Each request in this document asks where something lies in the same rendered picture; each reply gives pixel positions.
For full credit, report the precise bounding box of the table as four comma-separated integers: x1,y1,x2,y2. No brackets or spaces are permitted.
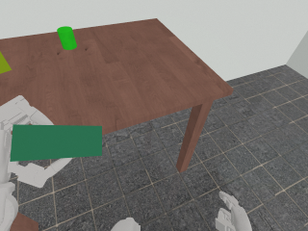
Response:
0,18,233,231

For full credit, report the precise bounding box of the left robot thigh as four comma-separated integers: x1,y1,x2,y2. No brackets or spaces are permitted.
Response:
111,219,141,231

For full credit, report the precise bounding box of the left robot forearm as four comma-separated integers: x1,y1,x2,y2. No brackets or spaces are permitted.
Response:
0,182,18,231

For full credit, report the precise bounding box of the left robot hand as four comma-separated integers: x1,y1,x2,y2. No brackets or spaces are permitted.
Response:
0,95,72,188

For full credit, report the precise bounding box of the sponge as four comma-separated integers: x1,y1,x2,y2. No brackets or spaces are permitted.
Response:
10,124,102,162

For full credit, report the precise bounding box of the right robot hand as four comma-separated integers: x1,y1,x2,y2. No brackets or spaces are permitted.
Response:
215,191,252,231

